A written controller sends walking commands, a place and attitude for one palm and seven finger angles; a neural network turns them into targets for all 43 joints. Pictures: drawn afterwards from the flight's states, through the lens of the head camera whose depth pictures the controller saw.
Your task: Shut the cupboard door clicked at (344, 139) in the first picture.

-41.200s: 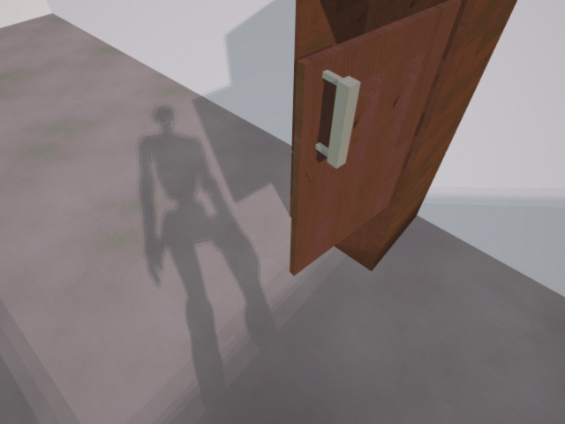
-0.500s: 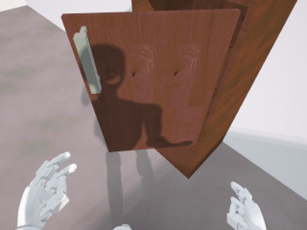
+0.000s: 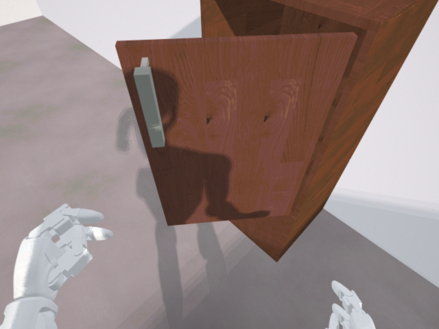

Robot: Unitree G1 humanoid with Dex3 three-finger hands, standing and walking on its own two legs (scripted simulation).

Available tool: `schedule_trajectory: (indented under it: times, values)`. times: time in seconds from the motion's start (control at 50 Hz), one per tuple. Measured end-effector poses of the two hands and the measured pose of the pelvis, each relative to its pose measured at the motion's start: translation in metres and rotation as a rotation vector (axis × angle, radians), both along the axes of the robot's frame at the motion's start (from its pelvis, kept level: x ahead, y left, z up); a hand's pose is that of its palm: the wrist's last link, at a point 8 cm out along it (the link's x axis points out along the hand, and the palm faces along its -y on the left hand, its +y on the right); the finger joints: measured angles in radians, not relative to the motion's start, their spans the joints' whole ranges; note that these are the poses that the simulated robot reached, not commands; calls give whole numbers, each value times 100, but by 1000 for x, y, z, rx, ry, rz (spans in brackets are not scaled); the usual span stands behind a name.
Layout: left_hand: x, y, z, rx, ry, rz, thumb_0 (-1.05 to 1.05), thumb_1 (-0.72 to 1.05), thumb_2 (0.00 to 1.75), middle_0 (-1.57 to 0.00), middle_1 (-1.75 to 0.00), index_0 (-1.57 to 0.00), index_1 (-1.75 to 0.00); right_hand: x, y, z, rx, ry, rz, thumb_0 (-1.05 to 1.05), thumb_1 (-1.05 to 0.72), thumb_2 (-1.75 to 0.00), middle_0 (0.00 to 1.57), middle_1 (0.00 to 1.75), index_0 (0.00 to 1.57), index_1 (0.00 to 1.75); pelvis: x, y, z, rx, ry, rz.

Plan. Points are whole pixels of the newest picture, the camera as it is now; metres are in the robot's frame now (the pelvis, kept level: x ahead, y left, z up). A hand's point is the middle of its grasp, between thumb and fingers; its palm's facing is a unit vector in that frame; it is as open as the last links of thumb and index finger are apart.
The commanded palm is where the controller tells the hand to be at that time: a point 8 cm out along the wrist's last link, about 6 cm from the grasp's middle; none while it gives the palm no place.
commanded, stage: raise the hand and make a fist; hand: left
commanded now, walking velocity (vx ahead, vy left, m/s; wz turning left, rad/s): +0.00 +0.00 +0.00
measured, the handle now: (152, 104) +0.45 +0.16 +0.19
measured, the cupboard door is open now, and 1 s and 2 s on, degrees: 51 51 51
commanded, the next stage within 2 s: bring the fist close to the handle in 1.06 s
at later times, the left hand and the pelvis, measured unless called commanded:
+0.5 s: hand (66, 220) +0.22 +0.23 +0.16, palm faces +0.16 -0.99 -0.03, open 3.0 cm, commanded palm +0.19 +0.27 +0.17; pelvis +0.00 +0.03 +0.02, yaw +1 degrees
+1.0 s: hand (77, 213) +0.22 +0.20 +0.19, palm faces +0.22 -0.97 -0.04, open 3.1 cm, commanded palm +0.19 +0.23 +0.19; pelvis -0.01 -0.01 +0.03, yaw +1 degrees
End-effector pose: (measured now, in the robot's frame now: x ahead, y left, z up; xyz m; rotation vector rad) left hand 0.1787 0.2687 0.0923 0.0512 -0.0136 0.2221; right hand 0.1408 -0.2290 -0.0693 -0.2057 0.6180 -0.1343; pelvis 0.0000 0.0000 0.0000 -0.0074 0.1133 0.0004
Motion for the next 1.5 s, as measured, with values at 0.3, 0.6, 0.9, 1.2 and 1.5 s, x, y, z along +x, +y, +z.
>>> schedule_trajectory:
  times: [0.3,0.6,0.9,1.2,1.5]
  values:
    - [10,8,41,20,-66,-64,2,89,90,-109,-127,-109,-127,44,51,27,25,-123,107,1,-90,-90,21,30,20,30,2,27,10,-20,-59,18]
    - [17,4,86,15,-54,-58,2,90,90,-129,-148,-128,-148,47,58,44,51,-131,133,1,-90,-90,21,30,20,30,-4,21,26,-8,-145,20]
    - [15,-21,87,-24,22,-55,1,90,90,-130,-150,-130,-150,34,22,44,51,-106,87,1,-90,-90,21,30,20,30,-10,-1,32,4,-185,13]
    - [22,-33,94,-2,-22,-63,1,90,90,-131,-150,-130,-150,41,8,41,47,-108,88,1,-90,-90,20,30,20,30,-3,-13,32,2,-183,19]
    - [56,-59,102,-15,-78,-109,1,90,90,-131,-150,-130,-150,58,24,40,60,-100,113,1,-91,-90,20,30,20,30,8,-4,31,11,-169,19]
